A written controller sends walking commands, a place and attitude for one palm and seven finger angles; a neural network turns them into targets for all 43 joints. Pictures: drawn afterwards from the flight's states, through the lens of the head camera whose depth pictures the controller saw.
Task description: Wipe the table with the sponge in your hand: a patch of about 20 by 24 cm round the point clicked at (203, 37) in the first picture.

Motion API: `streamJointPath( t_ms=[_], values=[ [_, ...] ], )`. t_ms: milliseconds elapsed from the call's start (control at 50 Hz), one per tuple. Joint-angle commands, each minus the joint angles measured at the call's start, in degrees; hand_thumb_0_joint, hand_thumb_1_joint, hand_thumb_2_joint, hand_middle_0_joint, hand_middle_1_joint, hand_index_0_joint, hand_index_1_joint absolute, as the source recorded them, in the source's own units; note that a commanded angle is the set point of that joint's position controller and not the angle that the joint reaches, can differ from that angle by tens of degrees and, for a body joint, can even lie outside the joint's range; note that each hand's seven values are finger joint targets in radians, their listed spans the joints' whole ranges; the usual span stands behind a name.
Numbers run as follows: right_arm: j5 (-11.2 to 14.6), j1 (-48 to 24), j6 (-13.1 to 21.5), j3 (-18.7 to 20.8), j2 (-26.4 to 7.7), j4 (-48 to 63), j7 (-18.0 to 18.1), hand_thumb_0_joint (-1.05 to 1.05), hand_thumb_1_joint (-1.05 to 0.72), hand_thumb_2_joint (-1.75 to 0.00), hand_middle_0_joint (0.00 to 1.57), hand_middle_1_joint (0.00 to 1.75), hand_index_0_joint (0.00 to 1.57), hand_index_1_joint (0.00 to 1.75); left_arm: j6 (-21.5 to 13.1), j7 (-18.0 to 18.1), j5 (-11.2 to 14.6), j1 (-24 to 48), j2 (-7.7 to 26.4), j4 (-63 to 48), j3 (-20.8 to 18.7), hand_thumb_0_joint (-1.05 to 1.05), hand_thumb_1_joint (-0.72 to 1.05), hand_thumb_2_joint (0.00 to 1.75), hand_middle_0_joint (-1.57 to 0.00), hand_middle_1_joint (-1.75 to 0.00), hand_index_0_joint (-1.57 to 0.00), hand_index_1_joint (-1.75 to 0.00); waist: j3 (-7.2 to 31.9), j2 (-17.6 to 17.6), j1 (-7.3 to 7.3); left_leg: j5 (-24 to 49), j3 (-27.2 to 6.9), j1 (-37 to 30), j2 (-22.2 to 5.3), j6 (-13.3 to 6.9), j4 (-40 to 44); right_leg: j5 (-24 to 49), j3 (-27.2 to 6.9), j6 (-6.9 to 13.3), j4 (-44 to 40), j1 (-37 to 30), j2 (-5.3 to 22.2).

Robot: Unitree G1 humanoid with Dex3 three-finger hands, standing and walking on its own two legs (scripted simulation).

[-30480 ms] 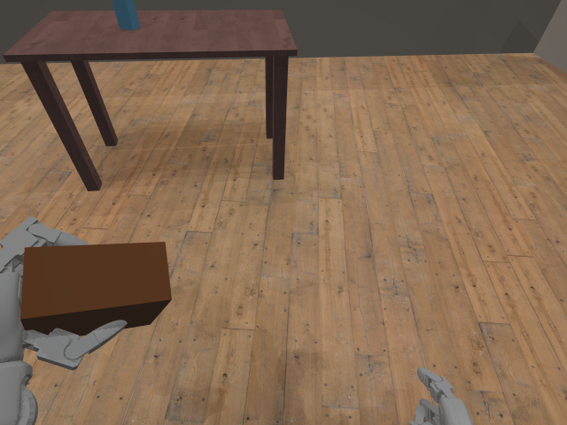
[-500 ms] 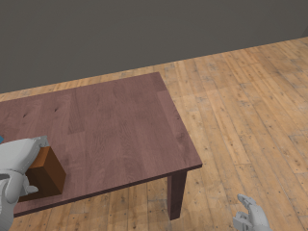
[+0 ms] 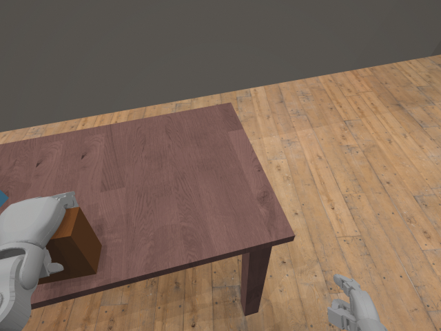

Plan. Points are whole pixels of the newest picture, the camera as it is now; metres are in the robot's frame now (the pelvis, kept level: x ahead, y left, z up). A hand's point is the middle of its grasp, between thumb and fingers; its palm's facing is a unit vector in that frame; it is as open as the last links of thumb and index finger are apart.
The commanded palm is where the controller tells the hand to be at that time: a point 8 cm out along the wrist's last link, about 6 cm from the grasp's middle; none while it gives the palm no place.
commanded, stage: lower the sponge onto the table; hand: left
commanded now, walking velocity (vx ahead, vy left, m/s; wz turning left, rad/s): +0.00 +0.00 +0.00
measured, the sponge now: (59, 253) +0.22 +0.34 +0.02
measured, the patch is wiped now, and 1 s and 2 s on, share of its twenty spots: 0.00 0.00 0.20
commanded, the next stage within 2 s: wipe forward along the first lane in 0.88 s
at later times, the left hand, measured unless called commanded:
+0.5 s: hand (49, 249) +0.21 +0.35 +0.04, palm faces -0.10 -0.05 -0.99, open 10.4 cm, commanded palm +0.20 +0.34 +0.10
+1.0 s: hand (60, 248) +0.22 +0.34 +0.03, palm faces -0.10 -0.05 -0.99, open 10.4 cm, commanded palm +0.21 +0.34 +0.08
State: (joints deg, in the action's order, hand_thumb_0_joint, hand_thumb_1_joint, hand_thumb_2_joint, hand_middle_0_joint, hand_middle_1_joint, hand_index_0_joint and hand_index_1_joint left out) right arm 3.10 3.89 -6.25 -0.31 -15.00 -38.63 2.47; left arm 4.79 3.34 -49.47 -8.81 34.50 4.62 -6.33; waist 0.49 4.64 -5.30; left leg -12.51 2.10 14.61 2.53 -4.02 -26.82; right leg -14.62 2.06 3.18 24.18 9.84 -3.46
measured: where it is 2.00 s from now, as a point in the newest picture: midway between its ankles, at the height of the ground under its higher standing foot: outside the picture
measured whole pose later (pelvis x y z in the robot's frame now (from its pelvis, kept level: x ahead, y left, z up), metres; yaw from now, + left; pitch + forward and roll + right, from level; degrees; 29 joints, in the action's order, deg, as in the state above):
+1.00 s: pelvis +0.00 -0.01 +0.00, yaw +0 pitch +2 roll -1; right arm 3.2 5.7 -6.2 0.8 -15.5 -39.8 2.1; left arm 4.9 8.1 -52.0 -6.7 31.5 12.9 -4.7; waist 2.0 4.2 -5.0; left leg -13.7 1.4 18.7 2.1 -3.6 -30.2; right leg -16.0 2.7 3.7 27.4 13.7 -3.9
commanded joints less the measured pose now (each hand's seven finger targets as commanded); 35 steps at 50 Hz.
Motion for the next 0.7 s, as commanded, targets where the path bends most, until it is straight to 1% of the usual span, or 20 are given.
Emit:
streamJointPath(
  t_ms=[0,40,100,120,180,200,220,240,260,280,300,340,360,440,500,520,560,600,640,680],
  values=[
    [0.29,-9.8,2.39,2.29,-7.45,8.97,0.25,0.0,-0.9,-0.9,0.2,0.3,0.2,0.3,1.74,2.59,-0.24,10.02,16.65,-9.23,-10.3,0.0,0.1,1.3,-1.2,-1.6,-1.2,-1.6,9.4,0.95,-0.48,12.3,-8.06,-6.43,-1.99,0.95,3.17,8.32,-6.28,1.57,-3.6,0.6,0.98],
    [0.04,-8.42,2.54,2.64,-7.6,8.85,0.44,0.0,-0.9,-0.9,0.2,0.3,0.2,0.3,1.55,2.55,-0.79,11.5,15.42,-9.13,-8.18,0.0,0.1,1.3,-1.2,-1.6,-1.2,-1.6,10.02,0.51,0.28,12.0,-7.41,-6.77,-2.13,0.68,2.75,8.01,-5.32,1.16,-3.52,1.27,1.33],
    [-0.1,-9.41,2.92,2.46,-7.43,8.82,0.5,0.0,-0.9,-0.9,0.2,0.3,0.2,0.3,0.46,2.69,-1.33,12.31,15.94,-11.51,-8.38,0.0,0.1,1.3,-1.2,-1.6,-1.2,-1.6,11.21,2.78,-0.04,12.96,-8.18,-8.18,-2.01,0.83,2.32,8.49,-6.7,1.7,-3.38,1.43,0.86],
    [-0.34,-8.24,3.11,2.72,-7.28,8.62,0.61,0.0,-0.9,-0.9,0.2,0.3,0.2,0.3,-0.01,2.87,-1.41,12.7,14.61,-11.53,-7.05,0.0,0.1,1.3,-1.2,-1.6,-1.2,-1.6,11.61,2.49,0.45,13.4,-7.85,-8.56,-2.19,0.7,1.87,8.84,-5.51,1.46,-3.09,1.65,1.07],
    [-0.67,-7.35,3.22,3.29,-7.61,8.26,0.5,0.0,-0.9,-0.9,0.2,0.3,0.2,0.3,-0.79,3.78,-2.23,11.14,15.27,-10.91,-8.19,0.0,0.1,1.3,-1.2,-1.6,-1.2,-1.6,12.19,1.31,0.05,14.17,-7.49,-8.15,-2.22,0.94,1.22,9.27,-6.14,1.46,-2.82,1.92,1.12],
    [-0.39,-8.73,3.36,2.89,-7.52,8.41,0.53,0.0,-0.9,-0.9,0.2,0.3,0.2,0.3,-1.05,4.12,-1.97,11.65,17.21,-11.57,-10.44,0.0,0.1,1.3,-1.2,-1.6,-1.2,-1.6,11.68,2.5,-0.49,13.81,-8.22,-7.92,-2.08,1.07,1.74,9.15,-7.04,1.99,-2.74,1.59,0.68],
    [-0.46,-7.62,3.36,3.21,-7.23,8.43,0.57,0.0,-0.9,-0.9,0.2,0.3,0.2,0.3,-1.07,4.43,-1.73,10.37,14.78,-11.12,-8.58,0.0,0.1,1.3,-1.2,-1.6,-1.2,-1.6,11.79,2.49,-0.07,14.38,-7.7,-7.76,-2.27,0.79,1.38,9.77,-5.39,1.48,-2.31,1.42,1.08],
    [-0.53,-7.35,3.38,3.31,-7.54,8.04,0.43,0.0,-0.9,-0.9,0.2,0.3,0.2,0.3,-1.11,4.76,-2.32,11.26,15.73,-11.21,-9.31,0.0,0.1,1.3,-1.2,-1.6,-1.2,-1.6,12.63,1.87,-0.15,15.02,-7.7,-7.87,-2.34,1.14,1.22,9.96,-5.95,1.58,-2.22,1.78,1.0],
    [-0.69,-7.25,3.22,3.59,-7.67,8.25,0.36,0.0,-0.9,-0.9,0.2,0.3,0.2,0.3,-0.71,5.27,-2.43,8.33,16.61,-10.11,-10.81,0.0,0.1,1.3,-1.2,-1.6,-1.2,-1.6,13.01,1.84,-1.03,15.26,-7.73,-7.32,-2.34,1.33,1.25,9.81,-5.88,1.69,-1.91,1.05,1.08],
    [-0.53,-7.55,2.98,3.56,-7.61,8.06,0.25,0.0,-0.9,-0.9,0.2,0.3,0.2,0.3,-0.51,5.54,-2.61,8.88,15.89,-10.48,-10.06,0.0,0.1,1.3,-1.2,-1.6,-1.2,-1.6,13.13,1.76,-0.69,15.73,-7.65,-7.29,-2.37,1.49,1.12,10.28,-5.94,1.63,-1.85,1.29,1.12],
    [-0.32,-9.03,3.11,3.14,-7.36,8.31,0.27,0.0,-0.9,-0.9,0.2,0.3,0.2,0.3,-0.42,5.73,-1.95,8.23,16.2,-10.66,-11.02,0.0,0.1,1.3,-1.2,-1.6,-1.2,-1.6,12.27,3.18,-1.13,15.33,-8.07,-7.33,-2.19,1.43,1.4,10.46,-6.77,1.97,-1.89,1.08,0.82],
    [-0.21,-7.62,2.79,3.34,-7.68,7.95,0.02,0.0,-0.9,-0.9,0.2,0.3,0.2,0.3,0.5,5.58,-1.57,6.49,14.84,-7.84,-9.85,0.0,0.1,1.3,-1.2,-1.6,-1.2,-1.6,11.29,0.1,-0.67,14.77,-7.81,-5.68,-2.16,1.24,1.4,10.8,-5.53,1.48,-1.86,0.88,1.19],
    [-0.2,-7.82,2.56,3.43,-7.92,7.85,0.09,0.0,-0.9,-0.9,0.2,0.3,0.2,0.3,0.86,5.49,-1.74,6.94,15.59,-7.27,-10.11,0.0,0.1,1.3,-1.2,-1.6,-1.2,-1.6,11.27,-0.03,-0.67,13.94,-7.67,-5.28,-2.07,1.09,1.38,10.08,-5.78,1.41,-2.01,1.09,1.21],
    [-0.09,-7.53,2.98,3.18,-7.71,7.83,0.32,0.0,-0.9,-0.9,0.2,0.3,0.2,0.3,0.5,4.78,-1.81,10.39,13.62,-6.44,-6.95,0.0,0.1,1.3,-1.2,-1.6,-1.2,-1.6,10.24,0.62,0.49,11.59,-7.43,-5.58,-1.96,0.68,1.33,8.07,-5.39,1.27,-2.46,2.68,1.18],
    [-0.29,-8.4,3.55,3.16,-7.35,8.37,0.25,0.0,-0.9,-0.9,0.2,0.3,0.2,0.3,-1.17,4.81,-2.31,11.46,13.71,-9.84,-6.88,0.0,0.1,1.3,-1.2,-1.6,-1.2,-1.6,11.74,3.07,0.16,13.02,-8.24,-7.21,-2.07,0.84,0.94,8.42,-6.39,1.74,-1.96,2.92,0.73],
    [-0.62,-7.16,3.72,3.59,-7.38,8.41,0.31,0.0,-0.9,-0.9,0.2,0.3,0.2,0.3,-1.56,5.05,-2.42,10.24,12.65,-9.95,-6.08,0.0,0.1,1.3,-1.2,-1.6,-1.2,-1.6,12.31,2.82,0.27,13.31,-7.97,-7.59,-2.22,0.71,0.43,8.53,-5.64,1.49,-1.78,3.14,0.84],
    [-0.79,-6.31,3.72,3.86,-7.71,7.87,0.13,0.0,-0.9,-0.9,0.2,0.3,0.2,0.3,-2.03,5.83,-3.02,9.12,13.98,-8.59,-7.87,0.0,0.1,1.3,-1.2,-1.6,-1.2,-1.6,12.24,1.28,0.03,13.59,-7.85,-6.63,-2.28,0.98,0.21,8.74,-5.89,1.59,-1.58,3.37,0.78],
    [-0.48,-7.7,3.59,3.48,-7.45,8.12,0.17,0.0,-0.9,-0.9,0.2,0.3,0.2,0.3,-2.1,6.67,-2.95,10.44,14.86,-8.58,-9.22,0.0,0.1,1.3,-1.2,-1.6,-1.2,-1.6,11.16,2.22,-0.35,12.09,-8.34,-5.59,-2.07,1.07,0.83,7.68,-6.53,1.83,-1.42,3.47,0.53],
    [-0.48,-6.66,3.49,3.91,-7.59,7.81,0.02,0.0,-0.9,-0.9,0.2,0.3,0.2,0.3,-1.33,7.25,-3.69,10.79,12.63,-7.04,-7.12,0.0,0.1,1.3,-1.2,-1.6,-1.2,-1.6,11.41,1.62,0.07,11.46,-7.61,-5.31,-2.25,1.28,0.3,6.58,-5.57,1.6,-1.07,4.81,0.72],
    [-0.32,-6.7,3.24,3.95,-7.83,7.75,0.04,0.0,-0.9,-0.9,0.2,0.3,0.2,0.3,-0.24,7.76,-3.41,9.07,13.43,-4.82,-8.07,0.0,0.1,1.3,-1.2,-1.6,-1.2,-1.6,11.16,0.23,-0.36,10.66,-7.13,-4.19,-2.01,1.14,0.42,6.77,-5.78,1.58,-1.26,3.82,0.9]
  ],
)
